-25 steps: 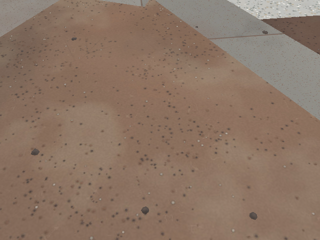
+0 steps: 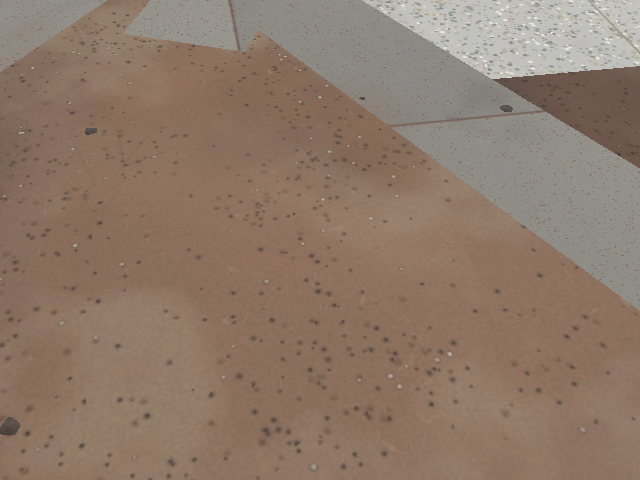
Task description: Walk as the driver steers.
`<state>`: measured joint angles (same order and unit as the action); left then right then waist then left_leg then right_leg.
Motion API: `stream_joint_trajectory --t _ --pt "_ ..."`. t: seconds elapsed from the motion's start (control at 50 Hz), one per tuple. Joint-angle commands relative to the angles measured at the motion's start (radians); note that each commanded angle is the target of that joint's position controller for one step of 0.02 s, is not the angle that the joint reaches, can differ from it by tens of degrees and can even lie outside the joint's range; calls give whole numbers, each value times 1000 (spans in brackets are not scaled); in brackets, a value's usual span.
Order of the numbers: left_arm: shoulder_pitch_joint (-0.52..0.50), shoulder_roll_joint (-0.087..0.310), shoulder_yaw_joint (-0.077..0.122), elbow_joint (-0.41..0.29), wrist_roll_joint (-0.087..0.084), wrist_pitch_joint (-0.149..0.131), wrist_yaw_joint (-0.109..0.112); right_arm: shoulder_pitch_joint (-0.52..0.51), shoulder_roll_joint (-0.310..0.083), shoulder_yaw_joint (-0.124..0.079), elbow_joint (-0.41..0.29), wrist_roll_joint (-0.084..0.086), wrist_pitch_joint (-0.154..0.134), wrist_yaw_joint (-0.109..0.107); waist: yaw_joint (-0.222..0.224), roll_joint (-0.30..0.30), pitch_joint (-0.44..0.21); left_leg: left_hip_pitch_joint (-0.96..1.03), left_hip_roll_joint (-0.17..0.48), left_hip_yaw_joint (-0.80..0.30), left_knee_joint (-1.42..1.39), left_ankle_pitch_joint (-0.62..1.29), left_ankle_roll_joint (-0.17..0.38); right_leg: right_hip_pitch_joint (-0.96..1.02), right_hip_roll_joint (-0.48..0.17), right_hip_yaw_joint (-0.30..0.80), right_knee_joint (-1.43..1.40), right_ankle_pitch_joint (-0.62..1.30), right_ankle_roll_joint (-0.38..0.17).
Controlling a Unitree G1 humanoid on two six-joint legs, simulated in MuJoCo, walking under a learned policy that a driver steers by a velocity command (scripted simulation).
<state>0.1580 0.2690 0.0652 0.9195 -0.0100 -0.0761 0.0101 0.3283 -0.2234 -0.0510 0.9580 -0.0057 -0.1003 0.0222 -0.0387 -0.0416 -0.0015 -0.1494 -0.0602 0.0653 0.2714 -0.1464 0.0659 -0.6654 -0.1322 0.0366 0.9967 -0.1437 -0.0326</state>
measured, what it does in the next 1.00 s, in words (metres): walks ahead: right foot, then left foot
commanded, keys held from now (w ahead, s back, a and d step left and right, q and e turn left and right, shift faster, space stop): w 0.60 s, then q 0.40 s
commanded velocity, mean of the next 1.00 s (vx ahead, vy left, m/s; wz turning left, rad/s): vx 0.40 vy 0.00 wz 0.13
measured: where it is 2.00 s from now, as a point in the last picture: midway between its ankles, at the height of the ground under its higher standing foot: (335, 462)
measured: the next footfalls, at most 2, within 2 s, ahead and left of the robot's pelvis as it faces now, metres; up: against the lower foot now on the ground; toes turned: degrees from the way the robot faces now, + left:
right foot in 0.30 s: +0.35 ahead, -0.16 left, +0.00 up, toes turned -3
left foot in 0.84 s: +0.63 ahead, +0.06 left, +0.00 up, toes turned +5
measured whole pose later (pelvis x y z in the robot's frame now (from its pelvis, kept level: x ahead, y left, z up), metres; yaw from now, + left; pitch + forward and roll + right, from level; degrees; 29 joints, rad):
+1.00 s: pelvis +0.49 -0.03 -0.02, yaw +9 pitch +3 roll -1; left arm 0.13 0.28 0.05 0.88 0.00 -0.04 0.04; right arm 0.12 -0.26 -0.07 0.80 -0.01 -0.03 0.01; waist -0.01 -0.02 0.06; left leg -0.45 -0.08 -0.02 0.46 -0.06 0.08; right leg -0.51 0.00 0.04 1.18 -0.47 0.03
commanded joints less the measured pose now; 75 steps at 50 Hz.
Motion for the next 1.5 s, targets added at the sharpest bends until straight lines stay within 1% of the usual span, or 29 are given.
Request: stream_joint_trajectory --t 0.02,0.2,0.26,0.3,0.32,0.34,0.36,0.38,0.4,0.44,0.52,0.66,0.76,0.82,0.84,0.86,0.88,0.9,0.94,0.98,1.14,1.24,1.3,1.32,1.34,1.36,1.4,1.44,1.5 --pt "-21 33 11 -51 6 -3 -2 -10 -143 -26 -45 5 -10 -19 29 97 27 19 266 -176 -158 202 150 -62 -16 11 -146 158 15" --pt "-266 24 -7 -138 -11 -23 -44 116 -164 -35 29 21 16 -35 -37 103 101 217 317 -140 -104 199 123 -61 43 -28 -455 176 -13" --pt "-196 62 7 -131 -12 -32 -53 83 -186 -45 28 24 28 -39 20 132 50 251 328 -131 3 439 97 95 88 -65 -491 72 -53" --pt "87 141 50 -45 -6 -33 -43 46 -162 -35 14 20 36 -38 155 118 -123 133 242 -63 327 632 48 512 123 -86 -495 98 -108" --pt "273 227 71 -11 6 -28 -31 63 -128 -18 -13 -2 33 -38 196 -38 -282 -106 163 -15 676 269 9 831 -98 184 -486 99 -178" --pt "295 253 70 4 8 -28 -41 186 6 17 -5 11 8 -24 120 -286 -393 -471 -13 -99 965 -416 -37 1096 -278 660 -643 -100 -330" --pt "256 156 44 -5 -2 -30 -41 105 -113 -8 -1 38 -15 -20 149 -161 -315 -581 47 -203 1074 -419 -16 1036 -239 647 -691 -195 -281" --pt "163 113 31 -25 -5 -32 -37 8 -157 -20 -32 53 -29 -19 135 -109 -181 -627 99 -175 1070 -320 2 897 -208 486 -706 -137 -233" --pt "82 94 21 -42 2 -33 -39 -38 -152 -22 -40 48 -29 -27 98 -10 -115 -575 153 -148 1020 -221 1 743 -173 375 -735 -27 -210" --pt "40 44 5 -38 23 -39 -47 -39 -126 -33 -39 24 -10 -33 44 -15 -48 -462 204 -147 933 -138 0 551 -110 229 -782 160 -186" --pt "87 88 14 -5 16 -43 -32 -68 -88 -34 -55 22 25 -39 20 -11 -1 -499 224 -127 792 -46 -33 493 -95 141 -864 186 -211" --pt "160 103 9 31 17 -25 -1 -283 -50 -18 -117 12 16 -19 73 -11 48 -462 157 -53 381 276 -46 520 -25 -56 -850 429 -136" --pt "159 123 14 55 12 2 14 -336 -83 -17 -160 17 21 11 74 -42 25 -419 104 -49 295 196 -4 668 -82 -103 -713 587 -109" --pt "96 144 25 26 -3 29 36 -139 -169 -57 -127 5 14 25 -31 -31 -82 -202 29 -5 187 168 46 700 -47 -127 -401 721 -53" --pt "123 139 20 2 14 28 40 -46 -245 -80 -120 -5 15 16 -53 76 -176 30 132 -151 192 532 97 546 21 -160 -138 479 3" --pt "239 25 -15 -15 53 14 24 -41 -313 -86 -141 -10 27 2 32 314 -297 381 389 -512 263 935 289 159 199 -147 240 -402 78" --pt "252 51 -17 -9 30 -3 6 -17 -258 -67 -153 -3 31 2 -2 260 -449 443 452 -680 190 788 369 67 217 38 418 -562 74" --pt "164 106 -1 -35 -2 -6 2 -79 -220 -61 -185 0 38 -1 -14 175 -362 342 391 -590 152 623 323 3 168 69 435 -485 61" --pt "65 123 11 -56 4 19 25 -192 -171 -47 -216 12 54 -13 17 27 -173 61 313 -459 74 356 236 8 101 47 305 -350 64" --pt "62 122 21 -79 18 50 41 -209 -172 -47 -226 -4 64 -17 58 86 -125 -111 260 -437 25 224 210 114 92 48 174 -303 59" --pt "-11 91 20 -119 17 73 54 -199 -220 -70 -272 12 96 -56 37 165 -134 -177 188 -467 -2 -126 150 164 143 60 -145 -157 96" --pt "-33 98 20 -140 4 47 40 -177 -215 -72 -288 10 117 -65 21 201 -115 -132 179 -548 19 -137 132 234 168 66 -317 -180 86" --pt "63 118 31 -117 -2 34 23 -191 -205 -68 -308 24 133 -70 78 198 -111 -166 126 -548 82 -98 80 425 156 40 -590 -61 47" --pt "101 176 46 -113 13 35 24 -163 -167 -57 -312 26 136 -71 74 113 -133 -269 69 -483 199 -217 31 558 11 135 -653 -41 -2" --pt "61 269 65 -127 44 47 29 -145 -126 -51 -343 35 130 -67 17 -188 -93 -486 -103 -253 442 -396 -24 606 -207 383 -703 96 -138" --pt "27 224 57 -154 73 46 28 -160 -211 -73 -350 14 112 -59 35 -239 -90 -529 -61 -228 676 -459 -69 526 -308 502 -727 210 -241" --pt "-79 135 35 -199 43 45 37 -92 -248 -95 -295 17 123 -52 -5 -90 -75 -498 -25 -218 855 -335 -99 505 -189 287 -675 244 -166" --pt "-80 118 24 -206 19 51 41 -77 -194 -83 -284 15 146 -54 9 -71 -47 -524 -15 -193 969 -265 -129 513 -135 179 -661 262 -138" --pt "-19 135 28 -198 26 66 47 -161 -155 -64 -337 31 150 -48 57 -108 -21 -553 22 -126 867 -202 -158 566 -109 91 -681 262 -158"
